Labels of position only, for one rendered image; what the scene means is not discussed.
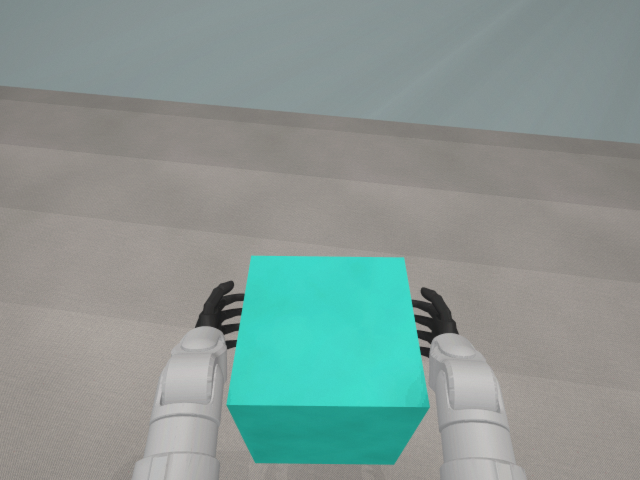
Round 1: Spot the robot right forearm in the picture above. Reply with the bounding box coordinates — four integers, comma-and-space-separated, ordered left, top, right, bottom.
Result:
428, 333, 527, 480

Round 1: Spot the robot left forearm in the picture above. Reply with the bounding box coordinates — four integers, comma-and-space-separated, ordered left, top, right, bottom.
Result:
132, 326, 227, 480

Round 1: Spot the robot right hand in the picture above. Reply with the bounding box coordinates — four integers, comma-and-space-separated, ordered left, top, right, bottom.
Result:
412, 287, 459, 358

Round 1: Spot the carton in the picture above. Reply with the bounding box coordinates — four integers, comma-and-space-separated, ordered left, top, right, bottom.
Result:
226, 256, 430, 465

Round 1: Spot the robot left hand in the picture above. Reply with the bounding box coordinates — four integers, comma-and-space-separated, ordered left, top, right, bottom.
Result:
195, 281, 245, 349

